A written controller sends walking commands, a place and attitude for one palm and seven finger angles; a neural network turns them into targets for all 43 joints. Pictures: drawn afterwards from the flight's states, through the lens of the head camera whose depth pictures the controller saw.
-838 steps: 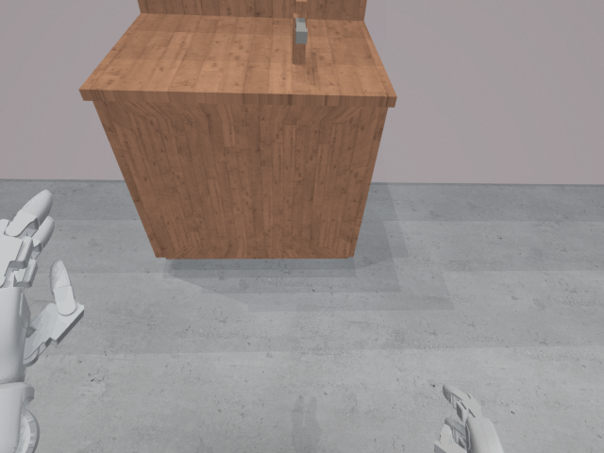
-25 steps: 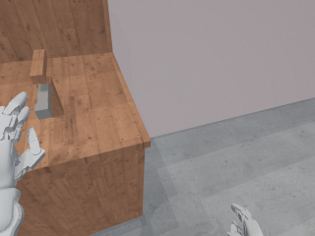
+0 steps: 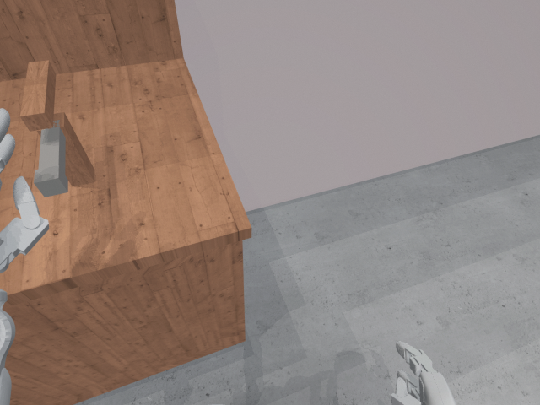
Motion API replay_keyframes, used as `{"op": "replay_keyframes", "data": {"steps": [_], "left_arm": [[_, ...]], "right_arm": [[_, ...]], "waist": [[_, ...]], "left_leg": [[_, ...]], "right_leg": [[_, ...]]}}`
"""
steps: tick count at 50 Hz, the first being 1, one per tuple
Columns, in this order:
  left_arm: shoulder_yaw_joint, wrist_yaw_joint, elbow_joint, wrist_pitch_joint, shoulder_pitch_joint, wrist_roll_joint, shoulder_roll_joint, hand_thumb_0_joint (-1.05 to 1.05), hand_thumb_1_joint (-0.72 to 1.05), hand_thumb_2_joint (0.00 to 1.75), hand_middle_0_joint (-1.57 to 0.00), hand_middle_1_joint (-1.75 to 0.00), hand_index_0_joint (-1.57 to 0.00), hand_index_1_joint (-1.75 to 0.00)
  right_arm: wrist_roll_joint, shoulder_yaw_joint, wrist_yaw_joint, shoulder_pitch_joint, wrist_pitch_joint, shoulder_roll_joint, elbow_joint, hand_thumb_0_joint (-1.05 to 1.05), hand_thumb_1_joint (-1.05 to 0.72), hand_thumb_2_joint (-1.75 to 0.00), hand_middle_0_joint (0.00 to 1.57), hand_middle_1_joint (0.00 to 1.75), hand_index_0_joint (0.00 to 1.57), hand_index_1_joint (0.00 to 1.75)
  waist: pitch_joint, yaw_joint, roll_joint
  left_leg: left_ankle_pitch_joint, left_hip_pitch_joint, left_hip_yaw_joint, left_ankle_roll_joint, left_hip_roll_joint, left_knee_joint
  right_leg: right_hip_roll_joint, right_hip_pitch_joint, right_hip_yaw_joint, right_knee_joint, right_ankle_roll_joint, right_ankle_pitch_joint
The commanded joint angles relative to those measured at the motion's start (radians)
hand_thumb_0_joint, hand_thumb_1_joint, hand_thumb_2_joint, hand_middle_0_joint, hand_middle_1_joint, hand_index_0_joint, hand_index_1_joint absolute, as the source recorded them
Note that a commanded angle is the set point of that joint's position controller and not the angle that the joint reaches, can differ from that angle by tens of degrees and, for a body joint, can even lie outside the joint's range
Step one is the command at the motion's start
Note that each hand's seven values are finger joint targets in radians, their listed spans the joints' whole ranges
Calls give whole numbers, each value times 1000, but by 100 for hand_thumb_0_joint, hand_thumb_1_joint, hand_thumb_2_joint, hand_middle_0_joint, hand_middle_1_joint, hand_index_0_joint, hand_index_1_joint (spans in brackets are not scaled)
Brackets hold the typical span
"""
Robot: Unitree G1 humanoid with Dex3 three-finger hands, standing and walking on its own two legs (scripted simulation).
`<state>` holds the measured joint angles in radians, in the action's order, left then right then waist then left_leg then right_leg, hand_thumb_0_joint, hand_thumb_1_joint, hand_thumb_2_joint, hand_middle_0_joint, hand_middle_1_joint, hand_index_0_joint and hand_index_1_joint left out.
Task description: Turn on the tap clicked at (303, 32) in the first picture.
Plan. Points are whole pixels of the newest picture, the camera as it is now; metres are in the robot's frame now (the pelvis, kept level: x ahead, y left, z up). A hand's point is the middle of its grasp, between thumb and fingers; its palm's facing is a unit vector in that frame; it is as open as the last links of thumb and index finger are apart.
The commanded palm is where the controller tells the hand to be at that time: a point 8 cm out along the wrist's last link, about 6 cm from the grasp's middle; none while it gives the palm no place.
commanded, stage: look again from close up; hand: left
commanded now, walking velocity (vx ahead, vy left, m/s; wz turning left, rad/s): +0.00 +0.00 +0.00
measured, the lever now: (51, 181) +0.33 +0.34 +0.14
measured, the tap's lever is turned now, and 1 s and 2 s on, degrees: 0 0 0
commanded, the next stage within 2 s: come to a stop and stand still in 0.32 s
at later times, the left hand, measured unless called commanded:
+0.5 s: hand (87, 222) +0.26 +0.25 +0.17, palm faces +0.34 -0.87 -0.36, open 7.4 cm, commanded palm +0.20 +0.29 +0.18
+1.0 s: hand (83, 236) +0.25 +0.25 +0.15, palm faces +0.33 -0.85 -0.42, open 7.4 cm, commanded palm +0.18 +0.28 +0.18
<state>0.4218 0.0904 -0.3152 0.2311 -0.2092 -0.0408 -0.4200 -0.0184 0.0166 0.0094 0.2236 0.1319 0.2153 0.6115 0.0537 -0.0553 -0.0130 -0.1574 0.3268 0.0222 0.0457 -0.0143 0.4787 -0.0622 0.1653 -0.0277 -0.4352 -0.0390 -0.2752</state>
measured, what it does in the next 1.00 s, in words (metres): stands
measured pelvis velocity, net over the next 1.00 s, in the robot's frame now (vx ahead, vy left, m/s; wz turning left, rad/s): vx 0.01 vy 0.01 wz -0.03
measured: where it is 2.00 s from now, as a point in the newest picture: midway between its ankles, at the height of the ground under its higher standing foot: outside the picture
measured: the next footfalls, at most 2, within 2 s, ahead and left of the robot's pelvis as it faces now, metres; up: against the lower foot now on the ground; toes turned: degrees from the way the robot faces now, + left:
none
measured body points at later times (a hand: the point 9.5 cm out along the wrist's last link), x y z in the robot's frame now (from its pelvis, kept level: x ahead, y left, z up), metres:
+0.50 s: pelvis +0.04 +0.01 +0.00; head +0.06 +0.03 +0.45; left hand +0.24 +0.29 +0.18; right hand +0.23 -0.20 -0.06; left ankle +0.06 +0.09 -0.74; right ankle -0.03 -0.09 -0.74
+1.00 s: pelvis +0.01 +0.01 +0.00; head +0.05 +0.02 +0.45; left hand +0.23 +0.29 +0.18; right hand +0.17 -0.23 -0.08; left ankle +0.06 +0.09 -0.74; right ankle -0.03 -0.09 -0.74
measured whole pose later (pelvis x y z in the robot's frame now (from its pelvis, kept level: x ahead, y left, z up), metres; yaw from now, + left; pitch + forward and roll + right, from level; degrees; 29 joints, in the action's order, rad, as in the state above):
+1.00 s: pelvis +0.01 +0.01 +0.00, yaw -2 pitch +0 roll -1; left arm 0.38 0.10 -0.45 0.21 -0.42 -0.04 -0.37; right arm 0.01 0.02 0.04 0.22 0.09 0.23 0.57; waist 0.08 0.00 0.00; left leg -0.19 0.30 0.05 0.06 -0.02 0.49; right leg -0.06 0.14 0.00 -0.44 -0.03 -0.29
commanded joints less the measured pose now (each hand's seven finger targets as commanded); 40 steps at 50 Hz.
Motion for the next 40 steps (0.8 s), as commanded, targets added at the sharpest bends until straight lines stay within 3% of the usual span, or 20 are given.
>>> {"op": "replay_keyframes", "data": {"steps": [1, 2, 3, 7, 11, 14, 19, 22, 26, 27, 28, 29, 30, 31, 33, 35, 36, 37, 38, 40], "left_arm": [[35, 7, -364, 89, -175, -10, -137, 0, 90, 90, -20, -30, -20, -30], [86, 17, -352, 85, -207, -16, -175, 0, 90, 90, -20, -30, -20, -30], [90, 19, -352, 86, -203, -19, -169, 0, 90, 90, -20, -30, -20, -30], [150, 26, -358, 84, -160, -29, -207, 0, 90, 90, -20, -30, -20, -30], [84, 26, -389, 69, -141, -20, -148, 0, 90, 90, -20, -30, -20, -30], [35, 26, -404, 47, -155, -12, -108, 0, 90, 90, -20, -30, -20, -30], [35, 31, -398, 19, -172, -6, -110, 0, 90, 90, -20, -30, -20, -30], [73, 33, -388, 12, -166, -11, -140, 0, 90, 90, -20, -30, -20, -30], [51, 32, -366, 8, -151, -17, -123, 0, 90, 90, -20, -30, -20, -30], [380, 66, -572, 154, 823, 40, -858, 0, 90, 90, -20, -30, -20, -30], [189, 29, -182, 112, 449, 50, -256, 0, 90, 90, -20, -30, -20, -30], [117, 27, -117, 100, 260, 9, -212, 0, 90, 90, -20, -30, -20, -30], [104, 23, -132, 102, 132, 7, -203, 0, 90, 90, -20, -30, -20, -30], [40, 11, -171, 100, -7, -6, -124, 0, 90, 90, -20, -30, -20, -30], [-5, -8, -237, 82, -161, -27, -51, 0, 90, 90, -20, -30, -20, -30], [14, -4, -307, 61, -187, -22, -87, 0, 90, 90, -20, -30, -20, -30], [27, -1, -305, 50, -183, -20, -99, 0, 90, 90, -20, -30, -20, -30], [72, 9, -315, 43, -144, -19, -146, 0, 90, 90, -20, -30, -20, -30], [57, 10, -299, 42, -152, -16, -117, 0, 90, 90, -20, -30, -20, -30], [84, 17, -312, 45, -126, -7, -143, 0, 90, 90, -20, -30, -20, -30]], "right_arm": [[0, -59, -6, -105, 77, 115, -195, 0, -90, -90, 20, 30, 20, 30], [3, -56, 0, -112, 74, 115, -196, 0, -90, -90, 20, 30, 20, 30], [6, -54, 8, -104, 69, 113, -199, 0, -90, -90, 20, 30, 20, 30], [8, -46, 37, -111, 58, 108, -203, 0, -90, -90, 20, 30, 20, 30], [5, -48, 32, -84, 52, 113, -196, 0, -90, -90, 20, 30, 20, 30], [8, -46, 19, -82, 45, 115, -197, 0, -90, -90, 20, 30, 20, 30], [13, -37, 17, -98, 15, 109, -209, 0, -90, -90, 20, 30, 20, 30], [17, -32, 29, -117, -3, 106, -215, 0, -90, -90, 20, 30, 20, 30], [18, -26, 37, -115, -15, 101, -220, 0, -90, -90, 20, 30, 20, 30], [-12, 87, 74, 7, 3, 124, -290, 0, -90, -90, 20, 30, 20, 30], [-13, 28, 39, -98, 37, -2, -229, 0, -90, -90, 20, 30, 20, 30], [36, 0, 18, -85, 59, 90, -216, 0, -90, -90, 20, 30, 20, 30], [42, -27, 7, -52, 61, 124, -225, 0, -90, -90, 20, 30, 20, 30], [30, -33, -1, -66, 56, 122, -239, 0, -90, -90, 20, 30, 20, 30], [16, -41, -21, -67, 43, 124, -240, 0, -90, -90, 20, 30, 20, 30], [14, -42, -17, -90, 32, 127, -232, 0, -90, -90, 20, 30, 20, 30], [13, -37, -9, -97, 28, 122, -227, 0, -90, -90, 20, 30, 20, 30], [20, -37, 2, -121, 23, 131, -222, 0, -90, -90, 20, 30, 20, 30], [22, -33, 11, -112, 20, 119, -217, 0, -90, -90, 20, 30, 20, 30], [30, -27, 28, -120, 16, 116, -217, 0, -90, -90, 20, 30, 20, 30]], "waist": [[-197, 7, 30], [-188, 9, 18], [-187, 19, -5], [-196, 29, 57], [-280, 38, 89], [-297, 41, 87], [-263, 41, 93], [-247, 39, 60], [-231, 42, 91], [38, 118, 284], [-142, 26, 240], [-184, 37, 319], [-201, 25, 266], [-182, 25, 176], [-209, 31, -12], [-173, 38, -122], [-157, 41, -105], [-155, 38, -43], [-150, 45, 1], [-134, 44, 57]], "left_leg": [[-19, -140, -115, 3, 85, -86], [-11, -150, -110, -5, 83, -80], [1, -137, -117, -6, 81, -81], [173, -196, -123, -1, 100, -80], [479, -304, -98, 1, 106, -13], [573, -344, -81, -2, 105, 14], [506, -293, -81, -9, 106, 1], [426, -259, -69, -13, 89, 1], [356, -246, -74, -16, 86, -42], [33, 87, -143, -31, 78, -82], [-90, -66, -193, -13, 144, -69], [-135, -174, -174, -43, 133, -126], [-156, -137, -174, -37, 136, -133], [-135, -110, -146, -22, 119, -93], [-33, -145, -79, -31, 83, -18], [16, -174, -44, -34, 74, 11], [18, -188, -40, -34, 75, 6], [32, -193, -36, -34, 78, -14], [27, -201, -46, -28, 83, -25], [-16, -180, -66, -19, 83, -53]], "right_leg": [[132, 14, 134, 88, 29, 50], [132, 33, 137, 98, 17, 49], [136, 27, 122, 97, 9, 51], [115, 25, 101, 60, 15, 178], [102, -9, 74, 14, 24, 361], [90, 4, 55, -10, 31, 420], [86, 6, 60, 15, 30, 373], [95, -10, 87, 59, 25, 408], [88, -10, 71, 86, 29, 326], [72, 37, 55, -29, 52, -36], [80, 203, 7, -67, 15, -123], [55, 194, 0, -88, -4, -109], [54, 137, 25, -53, 2, -82], [72, 95, 59, 21, 5, 4], [105, 49, 120, 71, -6, 126], [133, 81, 140, 90, -8, 162], [137, 108, 138, 95, -5, 140], [129, 113, 133, 87, 0, 139], [123, 119, 119, 81, 4, 118], [110, 108, 115, 88, 6, 77]]}}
